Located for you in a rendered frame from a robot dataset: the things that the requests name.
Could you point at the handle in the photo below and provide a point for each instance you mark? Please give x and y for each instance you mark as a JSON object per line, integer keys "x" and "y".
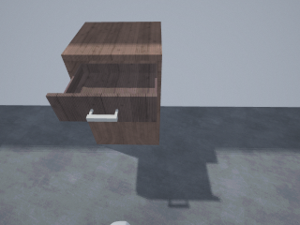
{"x": 102, "y": 117}

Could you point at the cabinet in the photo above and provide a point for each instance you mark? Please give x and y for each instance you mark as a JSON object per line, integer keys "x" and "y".
{"x": 119, "y": 43}

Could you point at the drawer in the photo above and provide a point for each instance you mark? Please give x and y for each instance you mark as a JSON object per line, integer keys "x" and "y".
{"x": 130, "y": 88}

